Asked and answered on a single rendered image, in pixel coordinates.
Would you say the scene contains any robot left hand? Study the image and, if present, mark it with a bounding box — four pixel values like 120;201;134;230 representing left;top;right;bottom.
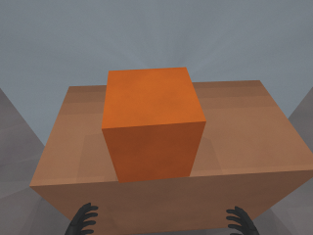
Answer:
65;203;98;235

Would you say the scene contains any robot right hand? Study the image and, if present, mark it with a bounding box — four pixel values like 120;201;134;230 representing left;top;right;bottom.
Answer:
226;206;259;235

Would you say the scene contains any carton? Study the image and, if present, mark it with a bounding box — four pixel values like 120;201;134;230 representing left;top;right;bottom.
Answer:
101;67;206;183

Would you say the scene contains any pedestal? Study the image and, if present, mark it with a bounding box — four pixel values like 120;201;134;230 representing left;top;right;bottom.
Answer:
29;80;313;235

